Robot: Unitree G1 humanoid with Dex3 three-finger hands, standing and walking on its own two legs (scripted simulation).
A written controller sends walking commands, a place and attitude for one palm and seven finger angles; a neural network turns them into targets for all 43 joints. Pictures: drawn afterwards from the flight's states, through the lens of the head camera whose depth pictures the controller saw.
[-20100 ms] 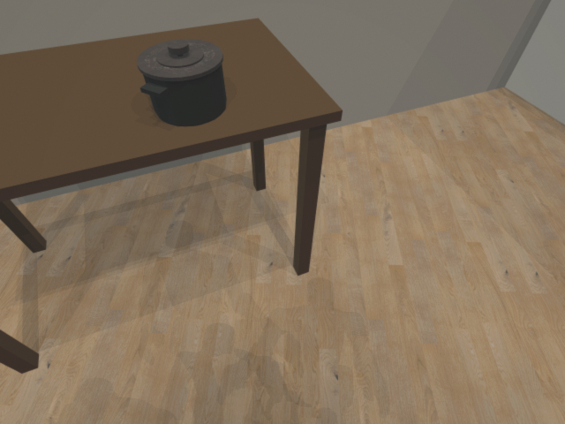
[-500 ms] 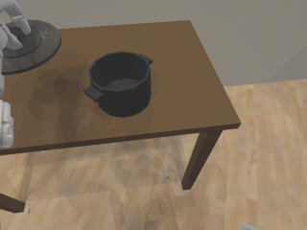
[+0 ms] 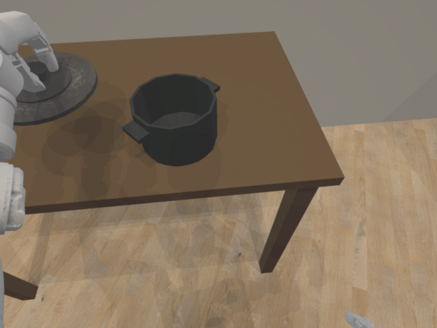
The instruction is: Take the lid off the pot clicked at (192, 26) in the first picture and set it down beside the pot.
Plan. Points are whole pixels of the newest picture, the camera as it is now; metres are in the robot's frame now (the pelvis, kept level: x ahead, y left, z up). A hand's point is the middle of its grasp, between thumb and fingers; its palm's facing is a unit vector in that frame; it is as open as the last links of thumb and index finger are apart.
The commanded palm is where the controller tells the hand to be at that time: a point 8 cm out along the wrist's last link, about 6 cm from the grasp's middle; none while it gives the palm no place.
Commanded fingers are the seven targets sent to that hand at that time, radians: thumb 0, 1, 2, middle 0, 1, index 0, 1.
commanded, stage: lower the lid onto the table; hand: left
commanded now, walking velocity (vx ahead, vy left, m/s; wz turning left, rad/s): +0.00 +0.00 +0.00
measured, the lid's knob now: (33, 72) +0.49 +0.31 +0.22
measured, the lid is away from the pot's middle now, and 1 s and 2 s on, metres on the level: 0.22 0.24 0.23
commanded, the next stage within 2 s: none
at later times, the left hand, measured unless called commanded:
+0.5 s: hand (31, 93) +0.45 +0.30 +0.20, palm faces -0.35 -0.19 -0.92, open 7.4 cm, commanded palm +0.45 +0.31 +0.27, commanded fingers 0.00 0.78 0.87 -0.81 -1.10 -0.77 -1.08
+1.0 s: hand (33, 113) +0.45 +0.32 +0.16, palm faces -0.42 -0.18 -0.89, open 7.4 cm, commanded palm +0.47 +0.32 +0.24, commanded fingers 0.00 0.78 0.87 -0.81 -1.10 -0.77 -1.08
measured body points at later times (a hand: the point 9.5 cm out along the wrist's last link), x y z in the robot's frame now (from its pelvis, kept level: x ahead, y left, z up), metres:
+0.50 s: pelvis +0.00 +0.00 +0.00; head +0.04 +0.00 +0.45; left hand +0.46 +0.31 +0.25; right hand +0.07 -0.28 -0.12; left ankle +0.05 +0.08 -0.73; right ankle -0.05 -0.12 -0.73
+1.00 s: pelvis +0.00 +0.01 +0.00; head +0.05 +0.02 +0.44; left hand +0.47 +0.33 +0.21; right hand +0.06 -0.27 -0.12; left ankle +0.05 +0.08 -0.73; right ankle -0.05 -0.12 -0.73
